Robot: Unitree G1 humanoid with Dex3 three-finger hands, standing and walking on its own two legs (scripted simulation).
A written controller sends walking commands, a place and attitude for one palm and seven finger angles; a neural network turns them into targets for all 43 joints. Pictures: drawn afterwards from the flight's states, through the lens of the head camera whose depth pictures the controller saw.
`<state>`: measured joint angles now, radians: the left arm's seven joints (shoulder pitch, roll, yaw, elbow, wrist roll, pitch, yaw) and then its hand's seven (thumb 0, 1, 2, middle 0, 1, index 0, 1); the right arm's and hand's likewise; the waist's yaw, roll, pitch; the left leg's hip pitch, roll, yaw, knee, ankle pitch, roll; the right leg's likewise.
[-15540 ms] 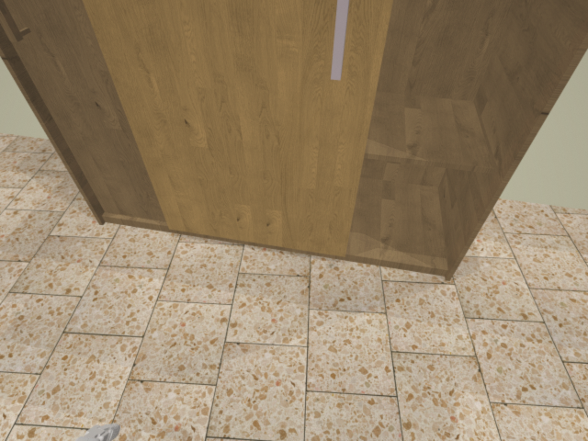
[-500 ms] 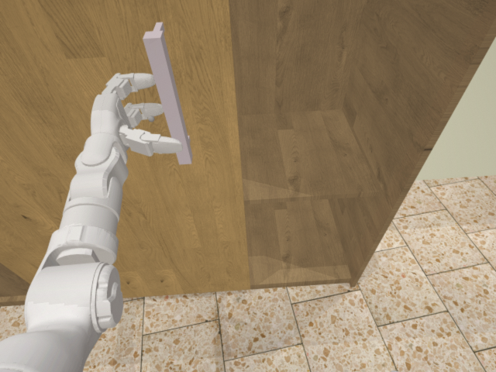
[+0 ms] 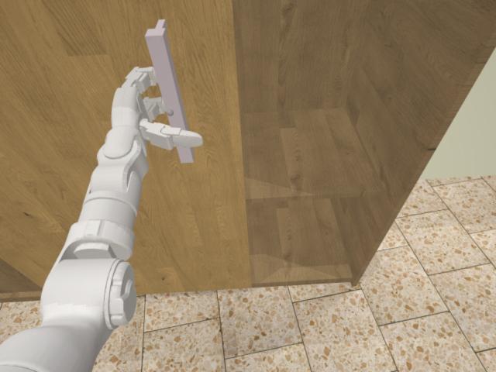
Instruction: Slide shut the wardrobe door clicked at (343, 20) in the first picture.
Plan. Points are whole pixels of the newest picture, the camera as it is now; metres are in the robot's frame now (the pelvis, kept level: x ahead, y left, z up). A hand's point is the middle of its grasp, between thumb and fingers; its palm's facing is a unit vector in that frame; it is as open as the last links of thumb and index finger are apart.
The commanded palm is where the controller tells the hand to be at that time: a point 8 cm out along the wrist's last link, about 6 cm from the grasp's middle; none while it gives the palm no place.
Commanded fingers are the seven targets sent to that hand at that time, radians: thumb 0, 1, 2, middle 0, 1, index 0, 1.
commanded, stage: slide the fingers in behind the handle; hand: left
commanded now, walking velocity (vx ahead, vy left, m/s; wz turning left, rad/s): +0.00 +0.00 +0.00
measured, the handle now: (176, 99) +0.52 +0.11 +0.19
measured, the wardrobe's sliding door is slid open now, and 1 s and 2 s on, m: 0.42 0.42 0.42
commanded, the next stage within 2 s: grip the handle and tug to test in 0.90 s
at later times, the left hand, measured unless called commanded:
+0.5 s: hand (180, 114) +0.45 +0.10 +0.20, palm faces +0.04 -1.00 +0.00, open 14.0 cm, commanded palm +0.43 +0.15 +0.20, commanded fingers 0.00 -0.50 0.30 -0.30 -1.20 -0.30 -1.20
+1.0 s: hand (185, 111) +0.47 +0.09 +0.19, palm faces +0.05 -1.00 -0.01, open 13.9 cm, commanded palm +0.44 +0.15 +0.20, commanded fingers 0.00 -0.45 0.32 -0.31 -1.21 -0.31 -1.21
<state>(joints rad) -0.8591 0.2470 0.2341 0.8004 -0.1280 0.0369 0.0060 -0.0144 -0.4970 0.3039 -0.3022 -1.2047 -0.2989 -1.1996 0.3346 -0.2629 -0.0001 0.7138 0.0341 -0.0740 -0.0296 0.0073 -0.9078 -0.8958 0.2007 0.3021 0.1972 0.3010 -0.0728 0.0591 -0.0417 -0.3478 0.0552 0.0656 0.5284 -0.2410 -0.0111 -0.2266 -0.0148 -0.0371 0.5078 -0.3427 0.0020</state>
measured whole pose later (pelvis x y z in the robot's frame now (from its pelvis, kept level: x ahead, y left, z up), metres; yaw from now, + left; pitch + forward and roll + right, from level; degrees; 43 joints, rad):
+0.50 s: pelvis +0.00 -0.01 +0.00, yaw +0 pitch +3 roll +0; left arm -0.82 0.20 0.20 0.72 -0.14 0.09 0.03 -0.01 -0.50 0.30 -0.30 -1.20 -0.28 -1.19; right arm 0.31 -0.26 -0.01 0.71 0.04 -0.06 -0.02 0.01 -0.91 -0.90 0.20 0.30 0.20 0.30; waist -0.06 0.06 -0.05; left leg -0.31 0.06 0.05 0.51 -0.23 -0.02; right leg -0.19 -0.01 -0.05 0.48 -0.34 -0.01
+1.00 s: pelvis +0.00 +0.00 +0.00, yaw +0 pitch +4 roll +0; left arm -0.88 0.21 0.22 0.82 -0.12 0.04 0.05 -0.01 -0.50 0.30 -0.31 -1.21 -0.31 -1.21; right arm 0.34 -0.26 -0.01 0.73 0.02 -0.05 -0.02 0.01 -0.91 -0.90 0.20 0.30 0.20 0.30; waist -0.08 0.06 -0.04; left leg -0.34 0.06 0.06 0.51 -0.24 -0.02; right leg -0.22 -0.01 -0.04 0.50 -0.34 0.00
